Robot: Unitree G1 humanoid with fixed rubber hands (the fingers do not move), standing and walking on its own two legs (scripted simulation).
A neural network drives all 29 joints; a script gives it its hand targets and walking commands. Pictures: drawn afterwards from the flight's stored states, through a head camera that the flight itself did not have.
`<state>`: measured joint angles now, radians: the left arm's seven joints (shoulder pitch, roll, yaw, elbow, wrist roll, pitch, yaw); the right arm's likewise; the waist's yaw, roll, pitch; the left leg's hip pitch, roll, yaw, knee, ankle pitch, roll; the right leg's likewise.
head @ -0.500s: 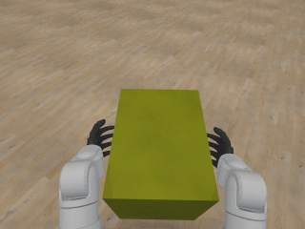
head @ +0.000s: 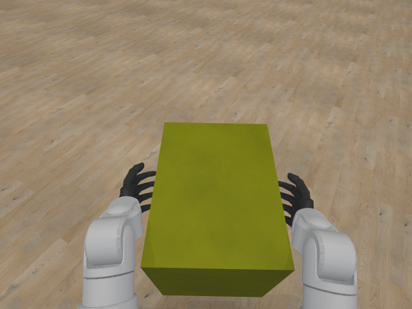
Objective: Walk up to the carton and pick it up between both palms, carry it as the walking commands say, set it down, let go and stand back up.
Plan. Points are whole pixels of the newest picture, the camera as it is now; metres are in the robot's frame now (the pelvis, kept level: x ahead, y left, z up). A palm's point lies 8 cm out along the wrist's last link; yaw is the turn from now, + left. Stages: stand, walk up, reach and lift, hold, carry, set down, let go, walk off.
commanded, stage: carry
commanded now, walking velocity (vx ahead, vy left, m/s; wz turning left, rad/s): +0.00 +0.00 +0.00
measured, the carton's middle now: (214, 211) +0.31 +0.00 +0.02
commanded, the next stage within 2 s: hold in 0.44 s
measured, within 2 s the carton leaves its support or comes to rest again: neither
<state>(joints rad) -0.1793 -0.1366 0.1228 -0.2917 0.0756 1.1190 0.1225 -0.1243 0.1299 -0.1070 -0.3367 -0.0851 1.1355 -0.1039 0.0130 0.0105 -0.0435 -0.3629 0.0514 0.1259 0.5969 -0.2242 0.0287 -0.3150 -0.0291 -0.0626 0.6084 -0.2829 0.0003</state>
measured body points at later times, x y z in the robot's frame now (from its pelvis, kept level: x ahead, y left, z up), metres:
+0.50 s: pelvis +0.00 +0.00 +0.00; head -0.02 +0.00 +0.45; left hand +0.28 +0.16 +0.07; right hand +0.28 -0.15 +0.07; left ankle +0.06 +0.10 -0.73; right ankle +0.03 -0.12 -0.73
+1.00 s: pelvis -0.04 +0.00 +0.00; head -0.06 +0.00 +0.45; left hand +0.26 +0.15 +0.03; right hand +0.26 -0.15 +0.02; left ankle +0.06 +0.10 -0.72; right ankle +0.02 -0.12 -0.72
